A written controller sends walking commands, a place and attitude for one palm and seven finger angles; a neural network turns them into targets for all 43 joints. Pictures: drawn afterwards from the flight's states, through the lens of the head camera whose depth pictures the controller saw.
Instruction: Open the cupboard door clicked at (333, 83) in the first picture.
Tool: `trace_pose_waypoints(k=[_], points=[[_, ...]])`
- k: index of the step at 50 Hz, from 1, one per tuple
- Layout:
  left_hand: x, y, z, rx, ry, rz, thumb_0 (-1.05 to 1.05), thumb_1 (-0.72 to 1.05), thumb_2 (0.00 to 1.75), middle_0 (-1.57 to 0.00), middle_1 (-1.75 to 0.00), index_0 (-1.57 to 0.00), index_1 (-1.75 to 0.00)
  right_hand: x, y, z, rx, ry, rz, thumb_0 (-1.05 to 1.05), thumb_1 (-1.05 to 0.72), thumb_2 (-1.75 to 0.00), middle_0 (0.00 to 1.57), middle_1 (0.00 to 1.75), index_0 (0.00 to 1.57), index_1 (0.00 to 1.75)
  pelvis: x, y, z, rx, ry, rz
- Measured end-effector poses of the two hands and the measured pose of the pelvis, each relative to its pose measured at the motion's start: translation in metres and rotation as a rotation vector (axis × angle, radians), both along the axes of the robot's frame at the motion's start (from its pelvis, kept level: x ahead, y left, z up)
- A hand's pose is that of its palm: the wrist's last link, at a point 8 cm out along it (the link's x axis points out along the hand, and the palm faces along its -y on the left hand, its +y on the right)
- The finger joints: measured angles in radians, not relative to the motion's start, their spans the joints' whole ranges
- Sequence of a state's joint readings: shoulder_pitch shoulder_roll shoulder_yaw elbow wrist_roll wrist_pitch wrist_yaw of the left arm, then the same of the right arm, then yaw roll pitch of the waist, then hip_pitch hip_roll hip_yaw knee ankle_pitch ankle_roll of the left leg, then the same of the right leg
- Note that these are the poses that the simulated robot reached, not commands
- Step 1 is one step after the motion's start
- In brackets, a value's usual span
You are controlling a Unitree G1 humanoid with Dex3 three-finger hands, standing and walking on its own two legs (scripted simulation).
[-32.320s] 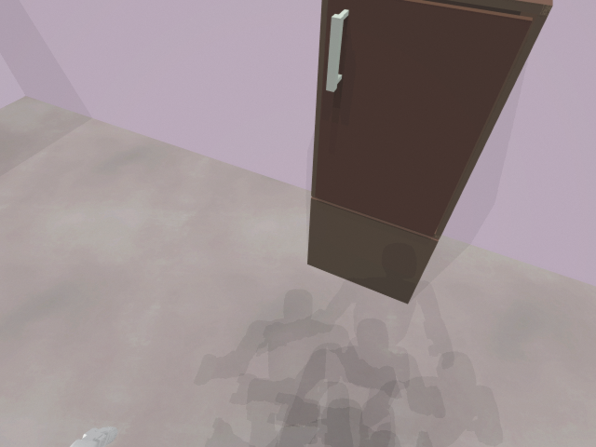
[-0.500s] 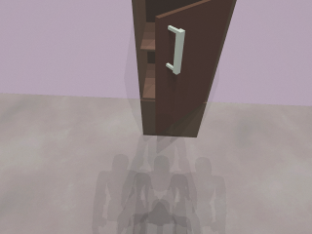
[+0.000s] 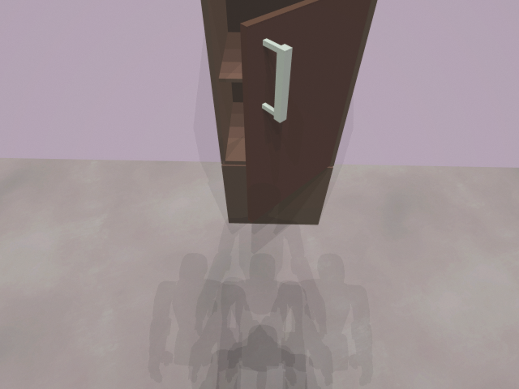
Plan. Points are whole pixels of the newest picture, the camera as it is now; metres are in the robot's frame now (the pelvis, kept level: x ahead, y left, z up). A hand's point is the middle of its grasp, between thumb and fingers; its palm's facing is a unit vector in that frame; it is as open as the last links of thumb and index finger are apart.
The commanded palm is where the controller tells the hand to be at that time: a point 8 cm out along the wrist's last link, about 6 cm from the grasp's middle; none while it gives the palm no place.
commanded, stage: walk to a spot facing it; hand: left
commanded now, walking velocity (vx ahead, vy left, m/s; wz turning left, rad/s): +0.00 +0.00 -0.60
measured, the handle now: (274, 82) +0.64 +0.01 +0.14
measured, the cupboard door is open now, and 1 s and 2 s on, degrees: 43 43 43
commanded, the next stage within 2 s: none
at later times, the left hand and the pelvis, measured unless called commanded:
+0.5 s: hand out of the picture +0.09 +0.16 -0.16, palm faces -0.17 -0.94 -0.30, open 7.4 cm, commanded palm none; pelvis +0.00 -0.03 +0.00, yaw -15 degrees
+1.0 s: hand (201, 344) +0.22 +0.13 -0.17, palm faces -0.50 -0.83 -0.25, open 7.4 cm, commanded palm none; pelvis +0.03 -0.01 +0.00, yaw -34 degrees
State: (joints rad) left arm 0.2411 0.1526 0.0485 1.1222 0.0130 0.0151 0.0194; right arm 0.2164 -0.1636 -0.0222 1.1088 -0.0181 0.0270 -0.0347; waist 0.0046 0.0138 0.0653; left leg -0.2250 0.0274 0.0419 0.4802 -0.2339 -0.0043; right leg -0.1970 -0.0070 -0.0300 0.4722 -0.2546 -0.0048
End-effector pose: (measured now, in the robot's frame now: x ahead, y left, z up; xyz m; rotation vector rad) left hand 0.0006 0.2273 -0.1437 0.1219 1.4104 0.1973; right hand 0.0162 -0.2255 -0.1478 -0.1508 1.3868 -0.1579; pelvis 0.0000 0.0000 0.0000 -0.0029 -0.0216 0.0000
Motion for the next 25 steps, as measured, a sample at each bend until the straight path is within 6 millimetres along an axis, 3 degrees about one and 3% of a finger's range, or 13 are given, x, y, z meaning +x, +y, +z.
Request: trace_pose_waypoints(k=[9, 16, 25], points=[[0.036, 0.011, -0.003, 0.03, -0.016, -0.092, 0.0, 0.91, 0.89, -0.2, -0.3, -0.2, -0.3, -0.004, -0.015, -0.005, -0.026, -0.048, -0.087, 0.0, -0.9, -0.9, 0.2, 0.3, 0.2, 0.29, -0.003, -0.004, -0.009, 0.023, 0.019, -0.095], [0.077, -0.002, 0.008, 0.101, -0.11, -0.179, 0.0, 0.91, 0.89, -0.2, -0.3, -0.19, -0.3, -0.007, -0.046, -0.022, -0.008, -0.063, -0.143, 0.0, -0.9, -0.9, 0.2, 0.3, 0.2, 0.29, -0.003, -0.026, -0.017, 0.031, 0.023, -0.159], [0.093, -0.023, 0.021, 0.096, -0.088, -0.266, 0.0, 0.91, 0.89, -0.2, -0.3, -0.2, -0.3, 0.023, -0.07, 0.004, -0.034, -0.172, -0.222, 0.0, -0.91, -0.9, 0.2, 0.3, 0.2, 0.29, 0.002, -0.034, 0.0, 0.046, 0.034, -0.265]])
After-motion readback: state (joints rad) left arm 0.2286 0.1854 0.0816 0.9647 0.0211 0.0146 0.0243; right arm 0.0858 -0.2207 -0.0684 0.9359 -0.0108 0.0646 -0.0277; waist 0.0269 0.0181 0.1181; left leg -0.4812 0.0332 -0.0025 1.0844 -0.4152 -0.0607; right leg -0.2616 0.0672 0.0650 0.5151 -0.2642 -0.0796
